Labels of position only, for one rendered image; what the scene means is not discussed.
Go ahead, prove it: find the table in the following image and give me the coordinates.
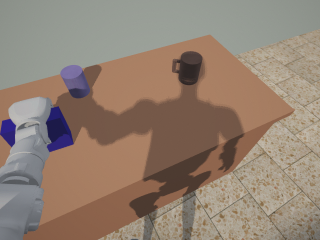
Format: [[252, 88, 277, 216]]
[[0, 34, 295, 240]]

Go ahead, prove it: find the left robot forearm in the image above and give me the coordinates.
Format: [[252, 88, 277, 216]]
[[0, 118, 50, 188]]

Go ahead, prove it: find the robot left hand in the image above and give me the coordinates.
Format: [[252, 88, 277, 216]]
[[8, 96, 54, 145]]

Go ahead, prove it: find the sponge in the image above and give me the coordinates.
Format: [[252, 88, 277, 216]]
[[0, 106, 74, 152]]

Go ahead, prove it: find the robot left upper arm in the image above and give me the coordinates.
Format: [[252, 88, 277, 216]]
[[0, 183, 44, 240]]

